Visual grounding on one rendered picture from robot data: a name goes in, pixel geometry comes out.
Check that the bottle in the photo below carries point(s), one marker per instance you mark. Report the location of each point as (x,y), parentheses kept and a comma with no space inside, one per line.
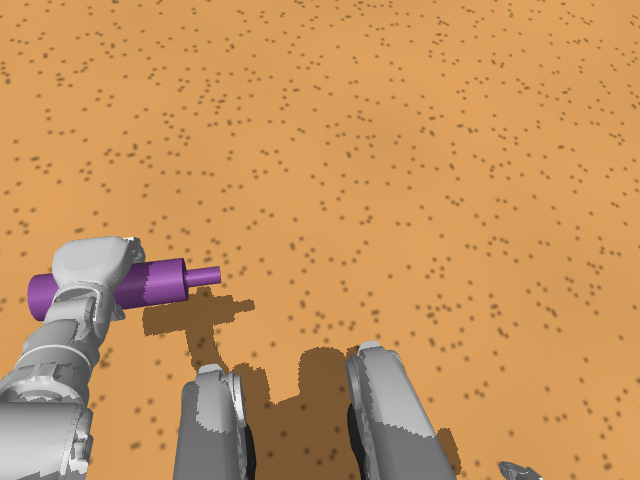
(146,284)

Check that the right robot foot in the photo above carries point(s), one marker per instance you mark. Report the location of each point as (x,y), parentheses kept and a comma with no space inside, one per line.
(356,443)

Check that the left robot arm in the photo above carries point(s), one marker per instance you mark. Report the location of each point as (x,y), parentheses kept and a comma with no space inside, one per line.
(44,419)

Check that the right robot hand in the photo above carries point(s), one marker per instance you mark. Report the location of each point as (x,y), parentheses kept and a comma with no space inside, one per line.
(511,471)

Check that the left robot hand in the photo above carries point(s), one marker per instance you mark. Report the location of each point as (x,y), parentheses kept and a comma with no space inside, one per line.
(102,260)

